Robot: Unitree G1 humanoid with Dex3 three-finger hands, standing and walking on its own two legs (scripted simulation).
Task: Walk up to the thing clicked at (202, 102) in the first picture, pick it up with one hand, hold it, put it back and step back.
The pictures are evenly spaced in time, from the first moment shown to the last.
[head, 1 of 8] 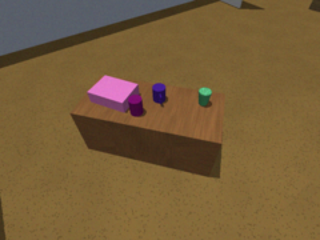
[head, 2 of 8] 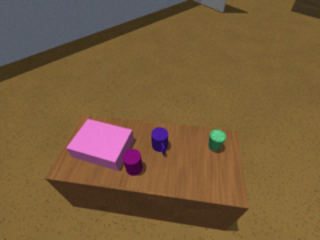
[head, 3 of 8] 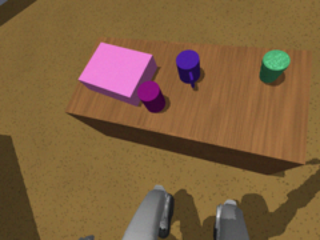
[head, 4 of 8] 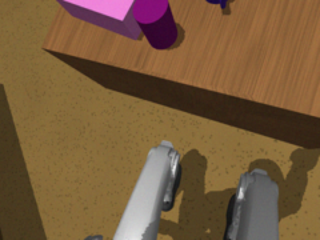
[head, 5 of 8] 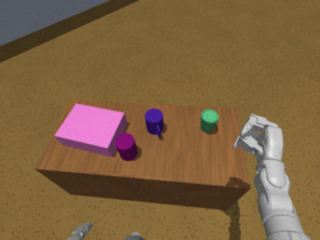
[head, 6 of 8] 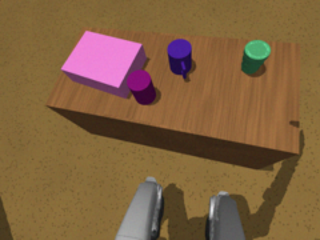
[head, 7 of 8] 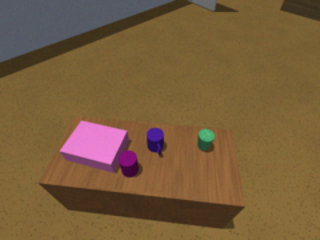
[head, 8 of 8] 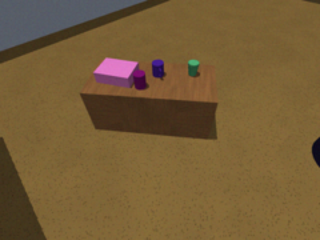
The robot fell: no
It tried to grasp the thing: yes
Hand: right
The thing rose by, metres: 0.01
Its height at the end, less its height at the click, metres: +0.00
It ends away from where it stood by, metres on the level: 0.03
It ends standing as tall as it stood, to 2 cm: yes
